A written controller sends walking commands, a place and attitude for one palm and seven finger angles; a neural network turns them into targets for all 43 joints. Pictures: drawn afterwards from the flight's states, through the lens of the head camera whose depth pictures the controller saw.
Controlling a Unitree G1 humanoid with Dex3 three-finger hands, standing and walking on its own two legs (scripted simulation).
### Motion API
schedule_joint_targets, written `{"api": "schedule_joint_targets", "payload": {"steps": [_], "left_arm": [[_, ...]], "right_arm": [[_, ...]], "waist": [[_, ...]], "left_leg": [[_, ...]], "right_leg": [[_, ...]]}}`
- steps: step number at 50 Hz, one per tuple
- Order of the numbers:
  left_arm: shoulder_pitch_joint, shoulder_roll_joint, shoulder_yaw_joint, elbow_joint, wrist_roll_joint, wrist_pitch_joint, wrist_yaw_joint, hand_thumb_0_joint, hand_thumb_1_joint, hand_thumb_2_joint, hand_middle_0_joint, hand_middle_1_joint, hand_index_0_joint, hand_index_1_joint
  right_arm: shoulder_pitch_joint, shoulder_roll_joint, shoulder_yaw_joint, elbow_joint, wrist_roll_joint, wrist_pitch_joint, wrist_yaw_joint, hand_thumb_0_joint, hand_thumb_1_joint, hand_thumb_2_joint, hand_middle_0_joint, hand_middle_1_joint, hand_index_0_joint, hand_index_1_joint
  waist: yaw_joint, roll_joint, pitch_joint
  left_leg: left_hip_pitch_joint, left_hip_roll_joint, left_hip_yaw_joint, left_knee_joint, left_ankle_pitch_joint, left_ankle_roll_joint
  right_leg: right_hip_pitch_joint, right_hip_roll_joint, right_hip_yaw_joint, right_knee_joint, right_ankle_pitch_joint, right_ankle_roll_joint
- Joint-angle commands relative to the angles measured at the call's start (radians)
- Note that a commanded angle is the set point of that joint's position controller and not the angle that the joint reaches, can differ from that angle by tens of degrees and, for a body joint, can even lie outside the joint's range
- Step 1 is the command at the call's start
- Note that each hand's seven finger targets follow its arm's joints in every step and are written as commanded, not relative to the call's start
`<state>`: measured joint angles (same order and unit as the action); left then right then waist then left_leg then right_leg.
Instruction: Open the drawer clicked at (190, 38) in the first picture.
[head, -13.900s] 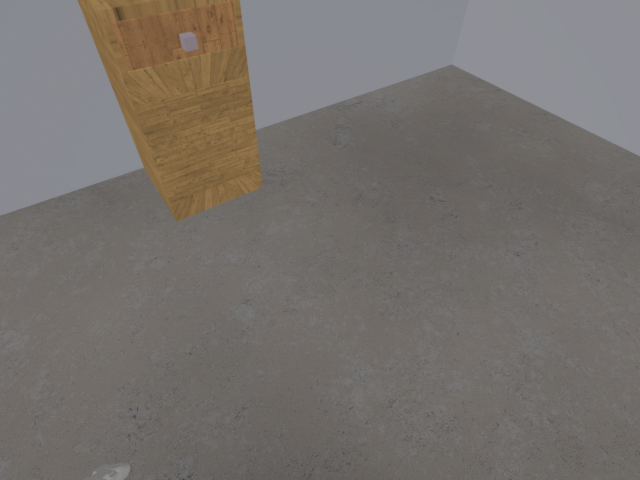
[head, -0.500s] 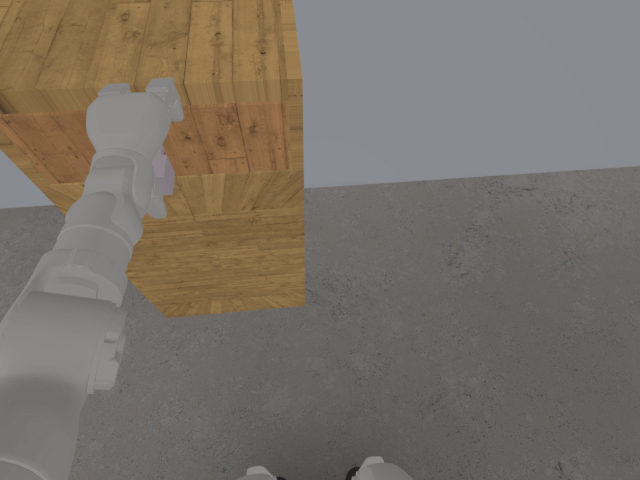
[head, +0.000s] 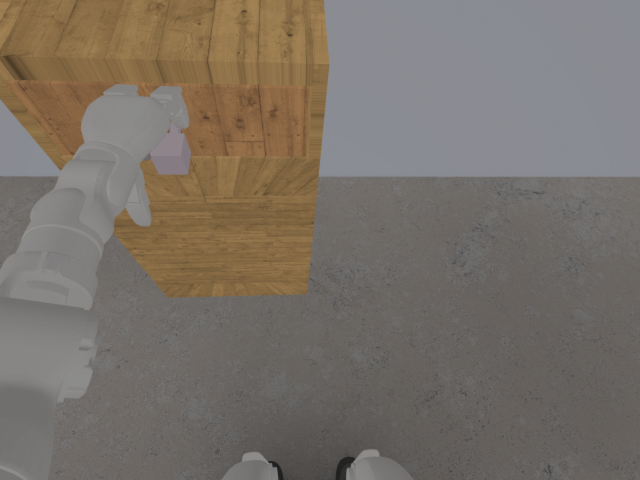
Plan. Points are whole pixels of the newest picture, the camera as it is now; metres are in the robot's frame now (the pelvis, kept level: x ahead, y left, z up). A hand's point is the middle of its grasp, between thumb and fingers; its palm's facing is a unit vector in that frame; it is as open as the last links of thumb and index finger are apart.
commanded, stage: move the hooked fingers above the handle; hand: left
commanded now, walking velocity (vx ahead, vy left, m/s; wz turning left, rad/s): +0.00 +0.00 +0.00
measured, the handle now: (173, 143) +0.57 +0.18 +0.01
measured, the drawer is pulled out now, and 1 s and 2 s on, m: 0.00 0.00 0.00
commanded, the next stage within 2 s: lift the fingers back up to retry in 1.26 s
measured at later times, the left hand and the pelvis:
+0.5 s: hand (119, 142) +0.51 +0.22 +0.07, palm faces -0.16 +0.02 -0.99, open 13.7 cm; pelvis -0.01 +0.00 +0.01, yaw -2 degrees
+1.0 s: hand (157, 123) +0.53 +0.18 +0.09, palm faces -0.02 -0.01 -1.00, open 13.4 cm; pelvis +0.00 +0.00 +0.01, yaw -3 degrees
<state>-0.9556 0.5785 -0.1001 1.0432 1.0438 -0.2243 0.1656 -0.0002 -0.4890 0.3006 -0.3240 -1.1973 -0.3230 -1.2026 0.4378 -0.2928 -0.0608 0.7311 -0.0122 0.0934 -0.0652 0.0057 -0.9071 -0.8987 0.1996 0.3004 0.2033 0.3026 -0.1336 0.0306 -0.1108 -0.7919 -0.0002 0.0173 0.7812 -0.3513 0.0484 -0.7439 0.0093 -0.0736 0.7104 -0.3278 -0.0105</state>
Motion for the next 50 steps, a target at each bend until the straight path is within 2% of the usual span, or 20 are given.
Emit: {"api": "schedule_joint_targets", "payload": {"steps": [1,4,5,6,8,11,15,17,21,23,25,29,31,34,36,39,41,44,47,50], "left_arm": [[-0.655,0.280,0.160,-0.239,0.001,0.034,0.170,0.000,-0.500,0.300,-0.300,-1.200,-0.300,-1.200],[-0.587,0.300,0.185,-0.100,0.029,0.171,0.230,0.000,-0.500,0.300,-0.300,-1.200,-0.300,-1.200],[-0.558,0.325,0.201,-0.044,0.035,0.220,0.230,0.000,-0.500,0.300,-0.300,-1.200,-0.300,-1.200],[-0.571,0.352,0.199,-0.025,0.048,0.261,0.231,0.000,-0.500,0.300,-0.300,-1.200,-0.300,-1.200],[-0.615,0.347,0.171,-0.023,0.059,0.312,0.226,0.000,-0.500,0.300,-0.300,-1.200,-0.300,-1.200],[-0.586,0.389,0.180,0.012,0.068,0.357,0.192,0.000,-0.500,0.300,-0.300,-1.200,-0.300,-1.200],[-0.532,0.358,0.152,0.054,0.012,0.341,0.096,0.000,-0.500,0.300,-0.300,-1.200,-0.300,-1.200],[-0.488,0.388,0.167,0.060,0.001,0.303,0.054,0.000,-0.500,0.300,-0.300,-1.200,-0.300,-1.200],[-0.435,0.285,0.093,0.020,0.039,0.185,-0.010,0.000,-0.500,0.300,-0.300,-1.200,-0.300,-1.200],[-0.420,0.221,0.053,-0.009,0.037,0.125,-0.029,0.000,-0.500,0.300,-0.300,-1.200,-0.300,-1.200],[-0.450,0.139,0.015,-0.093,0.000,0.061,-0.040,0.000,-0.500,0.300,-0.300,-1.200,-0.300,-1.200],[-0.583,0.137,0.035,-0.260,-0.030,-0.022,-0.001,0.000,-0.500,0.300,-0.300,-1.200,-0.300,-1.200],[-0.621,0.200,0.093,-0.310,-0.022,-0.036,0.053,0.000,-0.500,0.300,-0.300,-1.200,-0.300,-1.200],[-0.622,0.249,0.155,-0.296,0.002,0.000,0.156,0.000,-0.500,0.300,-0.300,-1.200,-0.300,-1.200],[-0.580,0.321,0.220,-0.224,0.022,0.067,0.217,0.000,-0.500,0.300,-0.300,-1.200,-0.300,-1.200],[-0.539,0.286,0.184,-0.107,0.045,0.218,0.250,0.000,-0.500,0.300,-0.300,-1.200,-0.300,-1.200],[-0.481,0.336,0.212,-0.055,0.057,0.294,0.225,0.000,-0.500,0.300,-0.300,-1.200,-0.300,-1.200],[-0.498,0.304,0.152,-0.001,0.051,0.359,0.179,0.000,-0.500,0.300,-0.300,-1.200,-0.300,-1.200],[-0.453,0.329,0.149,0.058,0.025,0.369,0.104,0.000,-0.500,0.300,-0.300,-1.200,-0.300,-1.200],[-0.409,0.338,0.151,0.050,0.011,0.312,0.034,0.000,-0.500,0.300,-0.300,-1.200,-0.300,-1.200]], "right_arm": [[0.134,-0.151,-0.045,-0.024,-0.022,-0.012,0.008,0.000,-0.900,-0.900,0.200,0.300,0.200,0.300],[0.100,-0.154,-0.026,-0.027,-0.026,-0.001,0.031,0.000,-0.900,-0.900,0.200,0.300,0.200,0.300],[0.091,-0.159,-0.018,-0.028,-0.026,0.008,0.034,0.000,-0.900,-0.900,0.200,0.300,0.200,0.300],[0.086,-0.163,-0.014,-0.032,-0.020,0.018,0.034,0.000,-0.900,-0.900,0.200,0.300,0.200,0.300],[0.073,-0.159,-0.012,-0.042,-0.012,0.029,0.030,0.000,-0.900,-0.900,0.200,0.300,0.200,0.300],[0.046,-0.155,0.001,-0.056,-0.001,0.049,0.018,0.000,-0.900,-0.900,0.200,0.300,0.200,0.300],[0.022,-0.144,0.012,-0.090,0.018,0.057,-0.013,0.000,-0.900,-0.900,0.200,0.300,0.200,0.300],[0.017,-0.147,0.016,-0.102,0.025,0.050,-0.026,0.000,-0.900,-0.900,0.200,0.300,0.200,0.300],[0.047,-0.140,0.004,-0.119,0.024,0.023,-0.038,0.000,-0.900,-0.900,0.200,0.300,0.200,0.300],[0.068,-0.139,-0.008,-0.117,0.023,0.010,-0.036,0.000,-0.900,-0.900,0.200,0.300,0.200,0.300],[0.092,-0.130,-0.026,-0.112,0.015,-0.001,-0.030,0.000,-0.900,-0.900,0.200,0.300,0.200,0.300],[0.119,-0.133,-0.050,-0.074,0.000,-0.011,-0.016,0.000,-0.900,-0.900,0.200,0.300,0.200,0.300],[0.129,-0.140,-0.055,-0.057,-0.010,-0.012,-0.009,0.000,-0.900,-0.900,0.200,0.300,0.200,0.300],[0.117,-0.142,-0.051,-0.040,-0.025,-0.011,0.007,0.000,-0.900,-0.900,0.200,0.300,0.200,0.300],[0.102,-0.143,-0.039,-0.038,-0.026,-0.005,0.018,0.000,-0.900,-0.900,0.200,0.300,0.200,0.300],[0.078,-0.147,-0.029,-0.038,-0.024,0.006,0.041,0.000,-0.900,-0.900,0.200,0.300,0.200,0.300],[0.071,-0.157,-0.025,-0.044,-0.019,0.025,0.047,0.000,-0.900,-0.900,0.200,0.300,0.200,0.300],[0.047,-0.152,-0.016,-0.060,0.001,0.047,0.035,0.000,-0.900,-0.900,0.200,0.300,0.200,0.300],[0.028,-0.155,-0.003,-0.075,0.021,0.056,0.011,0.000,-0.900,-0.900,0.200,0.300,0.200,0.300],[0.019,-0.151,0.001,-0.099,0.026,0.053,-0.014,0.000,-0.900,-0.900,0.200,0.300,0.200,0.300]], "waist": [[-0.051,0.215,-0.513],[-0.025,0.203,-0.469],[-0.017,0.157,-0.476],[-0.025,0.128,-0.460],[-0.031,0.083,-0.467],[-0.010,0.058,-0.487],[-0.018,-0.059,-0.425],[-0.011,-0.086,-0.385],[-0.024,-0.035,-0.357],[-0.042,-0.031,-0.329],[-0.058,-0.021,-0.379],[-0.064,0.118,-0.447],[-0.052,0.174,-0.501],[-0.035,0.195,-0.524],[-0.015,0.180,-0.515],[-0.002,0.176,-0.488],[0.023,0.135,-0.538],[-0.002,0.009,-0.455],[0.001,-0.069,-0.391],[0.006,-0.096,-0.373]], "left_leg": [[0.493,0.000,-0.087,-0.024,0.459,-0.035],[0.422,0.000,-0.063,-0.031,0.493,-0.038],[0.385,-0.004,-0.049,-0.031,0.506,-0.032],[0.346,-0.007,-0.040,-0.037,0.478,-0.026],[0.315,-0.013,-0.024,-0.056,0.430,-0.015],[0.300,-0.018,-0.013,-0.077,0.401,-0.008],[0.264,-0.017,-0.001,-0.123,0.291,0.005],[0.236,-0.018,0.007,-0.137,0.225,0.010],[0.282,-0.008,-0.001,-0.123,0.235,0.011],[0.310,-0.002,-0.013,-0.111,0.227,0.010],[0.366,-0.004,-0.020,-0.089,0.267,0.011],[0.480,0.000,-0.057,-0.061,0.327,-0.003],[0.523,0.002,-0.079,-0.046,0.393,-0.017],[0.504,-0.001,-0.082,-0.030,0.461,-0.031],[0.436,-0.008,-0.068,-0.023,0.487,-0.029],[0.390,-0.006,-0.041,-0.038,0.504,-0.031],[0.385,-0.004,-0.025,-0.041,0.545,-0.029],[0.306,-0.009,-0.005,-0.089,0.424,-0.010],[0.258,-0.014,0.009,-0.130,0.307,0.001],[0.252,-0.015,0.019,-0.146,0.277,0.009]], "right_leg": [[0.010,0.057,0.024,-0.037,0.207,-0.033],[0.049,0.058,0.006,-0.027,0.241,-0.034],[0.102,0.058,0.010,-0.027,0.282,-0.031],[0.126,0.054,0.015,-0.033,0.294,-0.025],[0.188,0.049,0.026,-0.051,0.311,-0.019],[0.259,0.042,0.039,-0.063,0.325,-0.014],[0.331,0.030,0.057,-0.107,0.292,0.000],[0.340,0.023,0.068,-0.120,0.253,0.006],[0.254,0.028,0.067,-0.120,0.227,-0.003],[0.191,0.033,0.064,-0.122,0.193,-0.006],[0.177,0.037,0.068,-0.120,0.211,-0.008],[0.073,0.046,0.059,-0.091,0.184,-0.018],[0.044,0.050,0.049,-0.069,0.193,-0.026],[0.045,0.055,0.031,-0.040,0.218,-0.032],[0.086,0.057,0.024,-0.024,0.255,-0.033],[0.128,0.056,0.014,-0.025,0.296,-0.031],[0.207,0.054,0.021,-0.031,0.360,-0.026],[0.280,0.048,0.035,-0.076,0.352,-0.013],[0.332,0.035,0.053,-0.112,0.313,-0.002],[0.373,0.025,0.071,-0.130,0.318,0.001]]}}
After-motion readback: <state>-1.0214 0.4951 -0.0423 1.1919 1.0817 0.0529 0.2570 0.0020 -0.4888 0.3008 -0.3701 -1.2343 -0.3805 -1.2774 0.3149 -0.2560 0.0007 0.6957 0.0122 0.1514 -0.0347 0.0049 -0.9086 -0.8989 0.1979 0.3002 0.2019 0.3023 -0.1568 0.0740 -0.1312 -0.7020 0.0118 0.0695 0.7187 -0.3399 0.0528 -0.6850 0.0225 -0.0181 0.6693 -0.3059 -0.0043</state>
